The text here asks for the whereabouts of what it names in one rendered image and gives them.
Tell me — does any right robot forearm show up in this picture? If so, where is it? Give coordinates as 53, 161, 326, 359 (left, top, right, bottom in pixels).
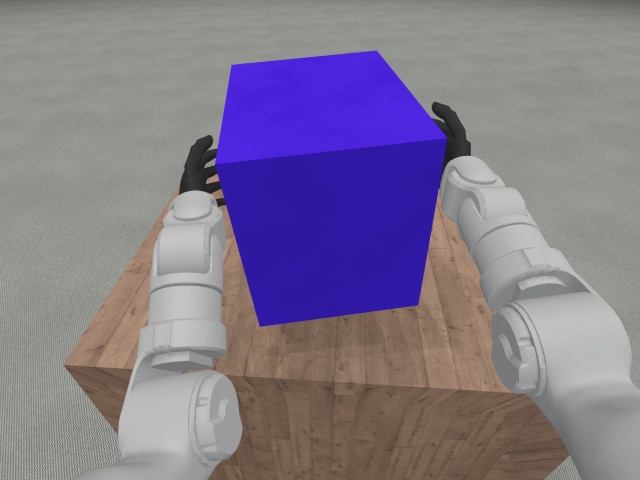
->
439, 156, 632, 371

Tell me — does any robot left hand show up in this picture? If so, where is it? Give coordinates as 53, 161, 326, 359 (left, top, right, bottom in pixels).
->
179, 135, 226, 207

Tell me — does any robot left upper arm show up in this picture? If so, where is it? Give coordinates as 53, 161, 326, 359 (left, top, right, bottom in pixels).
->
71, 370, 243, 480

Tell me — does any left robot forearm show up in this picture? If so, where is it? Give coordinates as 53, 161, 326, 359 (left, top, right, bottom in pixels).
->
118, 191, 227, 452

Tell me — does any pedestal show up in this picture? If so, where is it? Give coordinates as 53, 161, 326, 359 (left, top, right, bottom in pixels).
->
64, 166, 570, 480

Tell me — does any robot right upper arm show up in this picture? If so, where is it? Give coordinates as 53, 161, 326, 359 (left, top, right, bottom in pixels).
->
491, 292, 640, 480

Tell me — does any robot right hand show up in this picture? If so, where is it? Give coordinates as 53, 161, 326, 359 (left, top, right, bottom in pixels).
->
432, 102, 471, 189

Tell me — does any carton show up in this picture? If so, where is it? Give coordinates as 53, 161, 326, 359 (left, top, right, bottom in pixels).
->
215, 51, 448, 327

